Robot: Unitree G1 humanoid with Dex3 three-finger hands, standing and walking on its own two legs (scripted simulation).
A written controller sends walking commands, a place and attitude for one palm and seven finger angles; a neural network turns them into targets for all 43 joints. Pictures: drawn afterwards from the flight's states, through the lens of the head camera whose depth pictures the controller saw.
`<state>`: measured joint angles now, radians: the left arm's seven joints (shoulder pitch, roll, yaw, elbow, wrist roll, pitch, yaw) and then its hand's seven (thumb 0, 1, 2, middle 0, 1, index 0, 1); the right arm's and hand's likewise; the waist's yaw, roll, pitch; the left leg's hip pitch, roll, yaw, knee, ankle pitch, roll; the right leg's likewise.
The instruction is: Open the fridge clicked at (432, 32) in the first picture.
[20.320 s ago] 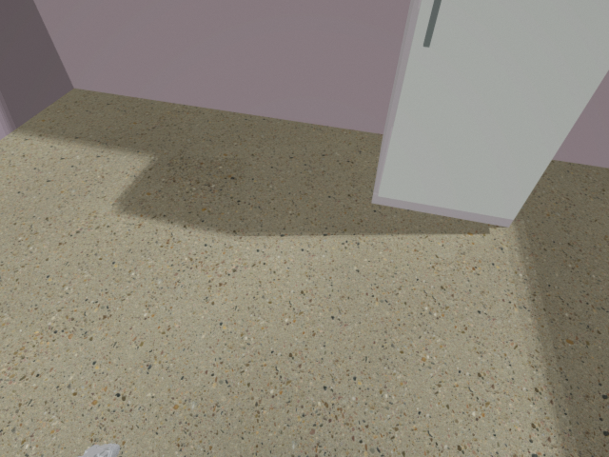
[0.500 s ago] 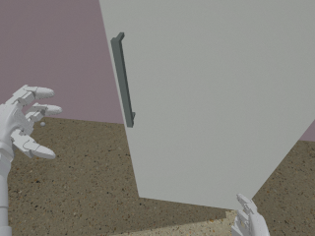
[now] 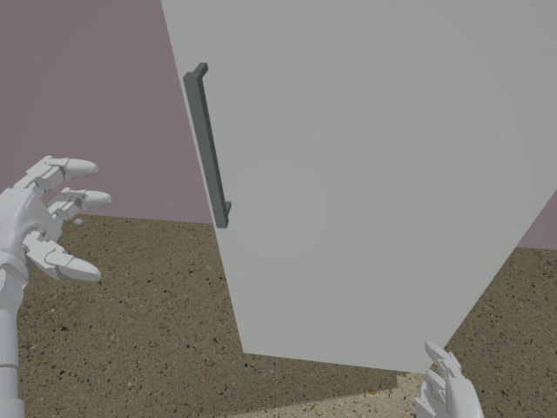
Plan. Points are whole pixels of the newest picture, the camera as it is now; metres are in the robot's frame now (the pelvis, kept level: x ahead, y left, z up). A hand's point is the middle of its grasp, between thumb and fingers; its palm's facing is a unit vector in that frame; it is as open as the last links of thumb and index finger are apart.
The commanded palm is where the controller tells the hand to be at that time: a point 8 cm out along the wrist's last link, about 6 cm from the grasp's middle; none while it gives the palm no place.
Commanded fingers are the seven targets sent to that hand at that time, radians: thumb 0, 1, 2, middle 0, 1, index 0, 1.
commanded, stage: move the hooked fingers beside the handle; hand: left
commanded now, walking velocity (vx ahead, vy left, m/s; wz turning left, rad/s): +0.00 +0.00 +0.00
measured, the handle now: (213, 156) +0.46 +0.16 +0.16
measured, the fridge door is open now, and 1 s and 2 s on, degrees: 0 0 0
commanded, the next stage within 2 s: none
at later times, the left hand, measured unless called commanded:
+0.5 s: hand (104, 209) +0.30 +0.26 +0.19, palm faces +0.05 -1.00 -0.06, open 14.0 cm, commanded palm +0.27 +0.30 +0.19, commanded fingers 0.00 -0.50 0.30 -0.30 -1.20 -0.30 -1.20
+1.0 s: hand (140, 189) +0.35 +0.24 +0.18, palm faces +0.03 -1.00 -0.03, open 14.0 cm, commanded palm +0.32 +0.28 +0.18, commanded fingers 0.00 -0.50 0.30 -0.30 -1.20 -0.30 -1.20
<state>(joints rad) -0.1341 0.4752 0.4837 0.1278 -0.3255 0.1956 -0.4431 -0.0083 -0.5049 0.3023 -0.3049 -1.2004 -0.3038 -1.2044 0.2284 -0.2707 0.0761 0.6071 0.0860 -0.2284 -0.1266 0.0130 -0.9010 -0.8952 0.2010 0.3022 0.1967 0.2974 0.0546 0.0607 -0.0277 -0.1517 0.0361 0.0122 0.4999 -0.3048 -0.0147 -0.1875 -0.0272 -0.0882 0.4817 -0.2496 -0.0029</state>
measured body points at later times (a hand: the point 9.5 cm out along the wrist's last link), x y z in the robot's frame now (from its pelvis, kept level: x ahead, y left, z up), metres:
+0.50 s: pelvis -0.01 +0.01 +0.00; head -0.03 -0.01 +0.45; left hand +0.29 +0.31 +0.19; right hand +0.17 -0.22 -0.07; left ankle -0.02 +0.13 -0.74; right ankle +0.01 -0.12 -0.74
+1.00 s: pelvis +0.00 +0.00 +0.00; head -0.01 -0.02 +0.45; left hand +0.34 +0.29 +0.19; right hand +0.16 -0.24 -0.08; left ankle -0.02 +0.13 -0.74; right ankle +0.01 -0.12 -0.74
